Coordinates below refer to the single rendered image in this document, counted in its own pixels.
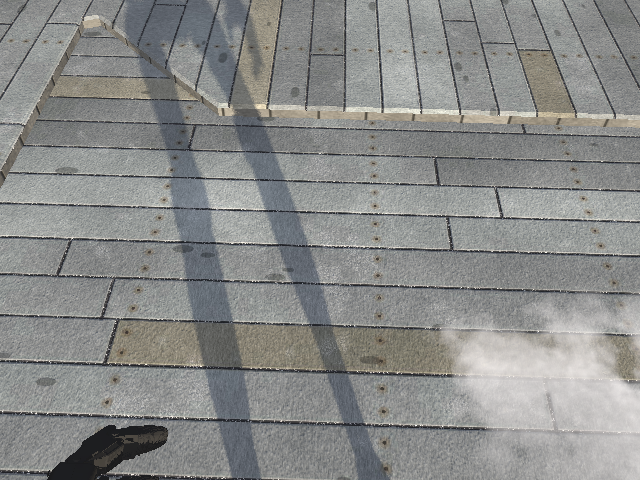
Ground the left robot hand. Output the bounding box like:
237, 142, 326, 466
47, 425, 168, 480

